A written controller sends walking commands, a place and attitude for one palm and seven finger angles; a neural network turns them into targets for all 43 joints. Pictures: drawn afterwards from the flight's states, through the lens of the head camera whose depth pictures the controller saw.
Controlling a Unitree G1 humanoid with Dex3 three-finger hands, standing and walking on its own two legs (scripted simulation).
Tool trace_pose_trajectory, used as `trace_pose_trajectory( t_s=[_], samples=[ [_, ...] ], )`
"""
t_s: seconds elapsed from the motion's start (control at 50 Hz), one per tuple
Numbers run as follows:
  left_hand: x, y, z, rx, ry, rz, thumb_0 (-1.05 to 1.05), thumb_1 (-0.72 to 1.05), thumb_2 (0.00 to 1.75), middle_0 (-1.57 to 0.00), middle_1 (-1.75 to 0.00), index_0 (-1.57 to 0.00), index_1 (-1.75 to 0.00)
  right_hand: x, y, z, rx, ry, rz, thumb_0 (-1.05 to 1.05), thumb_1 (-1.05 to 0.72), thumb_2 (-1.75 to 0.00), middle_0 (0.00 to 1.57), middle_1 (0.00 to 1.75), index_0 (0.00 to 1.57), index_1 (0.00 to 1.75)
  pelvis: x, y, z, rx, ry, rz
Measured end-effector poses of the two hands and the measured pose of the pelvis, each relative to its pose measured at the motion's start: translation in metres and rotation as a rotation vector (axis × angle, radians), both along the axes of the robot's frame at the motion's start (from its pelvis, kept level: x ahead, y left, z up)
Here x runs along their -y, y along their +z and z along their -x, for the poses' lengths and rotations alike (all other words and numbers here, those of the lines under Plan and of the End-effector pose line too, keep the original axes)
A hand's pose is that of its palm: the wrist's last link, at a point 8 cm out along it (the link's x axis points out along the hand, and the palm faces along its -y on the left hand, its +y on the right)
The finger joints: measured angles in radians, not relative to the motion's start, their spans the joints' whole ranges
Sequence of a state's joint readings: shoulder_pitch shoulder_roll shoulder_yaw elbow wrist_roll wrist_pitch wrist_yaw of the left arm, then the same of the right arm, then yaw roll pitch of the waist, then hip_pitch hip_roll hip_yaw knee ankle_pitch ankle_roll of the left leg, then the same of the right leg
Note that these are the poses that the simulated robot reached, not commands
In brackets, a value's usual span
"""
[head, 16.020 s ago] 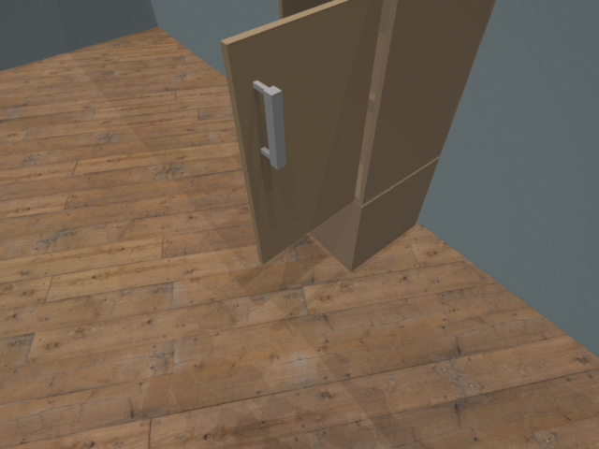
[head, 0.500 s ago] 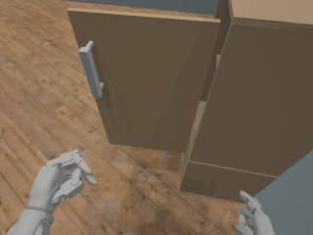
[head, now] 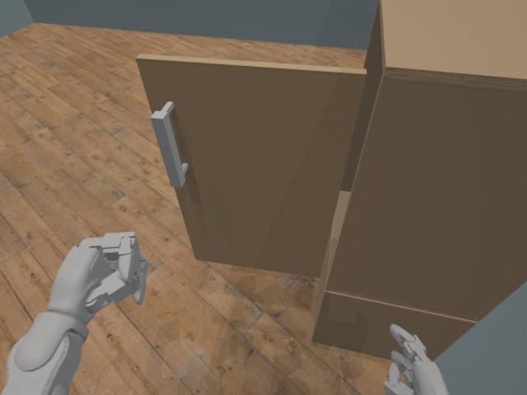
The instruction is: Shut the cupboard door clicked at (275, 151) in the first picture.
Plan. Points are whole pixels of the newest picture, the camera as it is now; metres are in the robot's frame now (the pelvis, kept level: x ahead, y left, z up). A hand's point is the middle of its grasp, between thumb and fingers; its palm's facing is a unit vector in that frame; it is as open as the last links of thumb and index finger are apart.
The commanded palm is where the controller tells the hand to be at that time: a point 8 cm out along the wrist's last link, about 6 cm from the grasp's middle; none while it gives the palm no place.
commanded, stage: raise the hand and make a fist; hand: left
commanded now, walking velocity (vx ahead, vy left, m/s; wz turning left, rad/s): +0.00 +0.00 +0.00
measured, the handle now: (173, 145) +0.51 +0.22 +0.11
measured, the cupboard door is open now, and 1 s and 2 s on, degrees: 93 93 93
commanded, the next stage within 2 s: bring the fist close to the handle in 0.34 s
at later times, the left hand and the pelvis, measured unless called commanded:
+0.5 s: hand (152, 283) +0.23 +0.17 +0.11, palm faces -0.05 -1.00 -0.07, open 3.1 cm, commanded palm +0.22 +0.22 +0.12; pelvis +0.00 -0.02 +0.00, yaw +0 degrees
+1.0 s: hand (166, 224) +0.32 +0.18 +0.11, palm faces -0.06 -1.00 -0.05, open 3.1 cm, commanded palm +0.31 +0.23 +0.12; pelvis +0.00 -0.01 +0.00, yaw -1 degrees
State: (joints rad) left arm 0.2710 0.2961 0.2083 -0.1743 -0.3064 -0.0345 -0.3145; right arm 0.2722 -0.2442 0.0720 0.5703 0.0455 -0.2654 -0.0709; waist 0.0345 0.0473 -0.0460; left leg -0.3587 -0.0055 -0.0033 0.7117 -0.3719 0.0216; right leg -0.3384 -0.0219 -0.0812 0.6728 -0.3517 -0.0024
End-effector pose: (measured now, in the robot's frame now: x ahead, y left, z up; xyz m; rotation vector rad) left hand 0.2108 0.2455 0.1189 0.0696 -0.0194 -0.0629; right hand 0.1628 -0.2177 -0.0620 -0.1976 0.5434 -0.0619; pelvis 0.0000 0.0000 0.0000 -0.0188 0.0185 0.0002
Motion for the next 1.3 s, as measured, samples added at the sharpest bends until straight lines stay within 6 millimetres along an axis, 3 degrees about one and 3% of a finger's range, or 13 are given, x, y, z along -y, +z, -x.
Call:
trace_pose_trajectory(
  t_s=[0.24, 0.52, 0.82, 1.3],
  samples=[
    [0.016, -0.007, 0.002, -0.028, 0.011, 0.012, 0.02, 0.90, 0.90, -1.30, -1.50, -1.30, -1.50, 0.026, 0.003, 0.008, 0.003, -0.040, 0.019, 0.02, -0.90, -0.90, 0.20, 0.30, 0.20, 0.30, 0.011, 0.003, 0.000, 0.008, -0.007, -0.011],
    [0.021, -0.005, 0.000, -0.014, 0.015, 0.000, 0.02, 0.90, 0.90, -1.31, -1.50, -1.31, -1.50, 0.031, 0.000, 0.002, 0.013, -0.037, 0.006, 0.02, -0.90, -0.90, 0.20, 0.30, 0.20, 0.30, 0.020, 0.003, 0.000, 0.010, -0.002, -0.014],
    [0.011, -0.001, -0.060, -0.009, -0.005, 0.016, 0.02, 0.90, 0.90, -1.31, -1.50, -1.31, -1.50, 0.039, -0.007, 0.011, -0.042, -0.090, 0.020, 0.02, -0.90, -0.90, 0.20, 0.30, 0.20, 0.30, 0.017, 0.004, -0.003, -0.004, -0.011, -0.019],
    [-0.001, 0.000, -0.156, -0.040, 0.010, 0.033, 0.02, 0.90, 0.90, -1.30, -1.50, -1.30, -1.50, 0.046, -0.025, 0.052, -0.245, -0.170, 0.044, 0.02, -0.90, -0.90, 0.20, 0.30, 0.20, 0.30, 0.010, 0.004, -0.005, -0.061, -0.026, -0.019]
  ],
)
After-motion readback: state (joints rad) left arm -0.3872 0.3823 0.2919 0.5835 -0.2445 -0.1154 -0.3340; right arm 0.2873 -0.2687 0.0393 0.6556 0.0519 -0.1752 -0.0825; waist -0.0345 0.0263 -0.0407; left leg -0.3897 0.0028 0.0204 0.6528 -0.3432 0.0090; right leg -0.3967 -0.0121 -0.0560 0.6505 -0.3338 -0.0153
